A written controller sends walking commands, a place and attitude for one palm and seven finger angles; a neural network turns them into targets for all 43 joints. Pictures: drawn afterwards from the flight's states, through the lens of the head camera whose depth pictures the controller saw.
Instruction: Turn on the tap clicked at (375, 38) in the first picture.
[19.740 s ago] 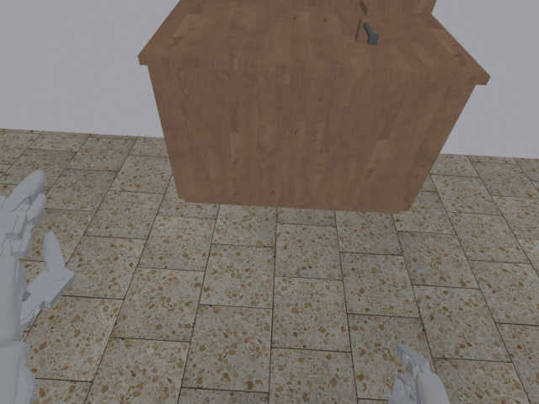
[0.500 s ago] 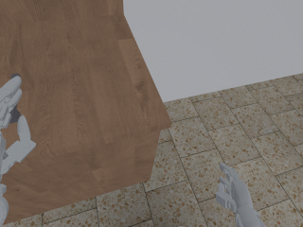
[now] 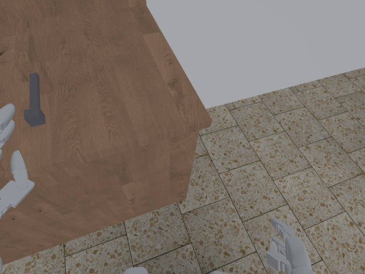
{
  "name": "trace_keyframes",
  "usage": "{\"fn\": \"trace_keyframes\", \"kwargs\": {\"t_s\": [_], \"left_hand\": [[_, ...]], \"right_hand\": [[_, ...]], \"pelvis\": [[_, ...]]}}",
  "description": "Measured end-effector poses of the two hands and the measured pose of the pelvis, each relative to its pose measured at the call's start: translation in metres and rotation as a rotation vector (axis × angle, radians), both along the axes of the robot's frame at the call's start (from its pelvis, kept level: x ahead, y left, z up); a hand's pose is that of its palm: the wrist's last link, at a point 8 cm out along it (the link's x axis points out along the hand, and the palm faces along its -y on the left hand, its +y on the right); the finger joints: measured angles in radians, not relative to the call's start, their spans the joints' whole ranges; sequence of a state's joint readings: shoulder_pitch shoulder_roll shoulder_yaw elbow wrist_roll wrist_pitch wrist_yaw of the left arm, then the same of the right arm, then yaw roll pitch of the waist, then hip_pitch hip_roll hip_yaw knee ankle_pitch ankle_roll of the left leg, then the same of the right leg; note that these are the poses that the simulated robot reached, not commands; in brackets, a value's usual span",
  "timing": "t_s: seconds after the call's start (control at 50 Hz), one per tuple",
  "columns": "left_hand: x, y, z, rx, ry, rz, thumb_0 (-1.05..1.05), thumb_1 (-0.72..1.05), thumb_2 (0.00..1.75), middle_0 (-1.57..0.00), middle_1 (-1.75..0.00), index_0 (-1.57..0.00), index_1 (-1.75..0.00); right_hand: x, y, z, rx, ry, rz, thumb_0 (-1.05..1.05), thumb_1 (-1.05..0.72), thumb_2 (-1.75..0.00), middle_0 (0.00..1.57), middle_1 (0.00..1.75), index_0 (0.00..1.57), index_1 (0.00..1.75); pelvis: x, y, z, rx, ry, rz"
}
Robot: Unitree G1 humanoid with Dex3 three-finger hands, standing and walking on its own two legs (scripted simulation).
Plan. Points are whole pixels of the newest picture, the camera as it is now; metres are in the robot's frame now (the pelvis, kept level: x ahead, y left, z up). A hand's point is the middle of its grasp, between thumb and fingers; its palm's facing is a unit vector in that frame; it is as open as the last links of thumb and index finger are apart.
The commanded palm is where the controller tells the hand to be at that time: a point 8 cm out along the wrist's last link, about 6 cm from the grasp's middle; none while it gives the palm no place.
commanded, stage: come to a stop and stand still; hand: left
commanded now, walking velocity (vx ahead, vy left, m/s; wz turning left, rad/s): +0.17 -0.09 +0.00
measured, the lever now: (35, 117) +0.39 +0.34 +0.09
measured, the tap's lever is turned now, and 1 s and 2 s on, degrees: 0 0 0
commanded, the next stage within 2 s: look again from close up in 1.10 s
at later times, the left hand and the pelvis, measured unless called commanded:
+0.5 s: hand out of the picture +0.17 +0.29 +0.16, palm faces +0.42 -0.85 -0.32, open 7.4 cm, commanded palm +0.11 +0.32 +0.18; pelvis -0.05 +0.04 +0.00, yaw +0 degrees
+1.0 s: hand out of the picture +0.19 +0.29 +0.15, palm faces +0.30 -0.85 -0.44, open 7.4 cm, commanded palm +0.14 +0.34 +0.18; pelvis -0.02 +0.06 +0.00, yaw +1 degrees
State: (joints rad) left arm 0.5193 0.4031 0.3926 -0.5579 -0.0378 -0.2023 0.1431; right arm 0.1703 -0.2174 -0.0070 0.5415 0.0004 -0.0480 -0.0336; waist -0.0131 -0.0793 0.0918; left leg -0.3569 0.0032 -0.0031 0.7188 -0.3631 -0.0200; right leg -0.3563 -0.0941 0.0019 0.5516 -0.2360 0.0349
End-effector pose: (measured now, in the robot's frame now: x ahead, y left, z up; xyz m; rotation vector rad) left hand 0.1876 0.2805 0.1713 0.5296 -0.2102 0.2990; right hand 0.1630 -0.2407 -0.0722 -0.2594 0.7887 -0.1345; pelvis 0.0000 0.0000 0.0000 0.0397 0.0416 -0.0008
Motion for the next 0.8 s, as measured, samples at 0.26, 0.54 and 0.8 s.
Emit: {"fn": "trace_keyframes", "kwargs": {"t_s": [0.26,0.54,0.8], "left_hand": [[-0.051,0.046,0.026,0.015,-0.15,0.017,0.02,0.89,0.89,-0.21,-0.3,-0.21,-0.31],[-0.059,0.051,-0.002,-0.148,-0.097,0.057,0.02,0.89,0.89,-0.21,-0.3,-0.21,-0.31],[-0.023,0.089,0.046,0.089,-0.261,0.088,0.02,0.89,0.89,-0.21,-0.3,-0.22,-0.31]], "right_hand": [[-0.068,0.061,-0.007,0.086,-0.042,-0.018,0.01,-0.9,-0.9,0.2,0.3,0.2,0.3],[-0.067,0.063,0.0,0.022,-0.007,0.045,0.01,-0.9,-0.9,0.21,0.3,0.2,0.3],[-0.027,0.076,-0.015,0.074,-0.078,0.106,0.01,-0.9,-0.9,0.2,0.3,0.2,0.3]], "pelvis": [[-0.039,0.041,-0.003,-0.017,-0.059,-0.01],[-0.048,0.045,0.002,-0.022,-0.047,0.011],[-0.034,0.05,-0.011,-0.042,-0.064,0.039]]}}
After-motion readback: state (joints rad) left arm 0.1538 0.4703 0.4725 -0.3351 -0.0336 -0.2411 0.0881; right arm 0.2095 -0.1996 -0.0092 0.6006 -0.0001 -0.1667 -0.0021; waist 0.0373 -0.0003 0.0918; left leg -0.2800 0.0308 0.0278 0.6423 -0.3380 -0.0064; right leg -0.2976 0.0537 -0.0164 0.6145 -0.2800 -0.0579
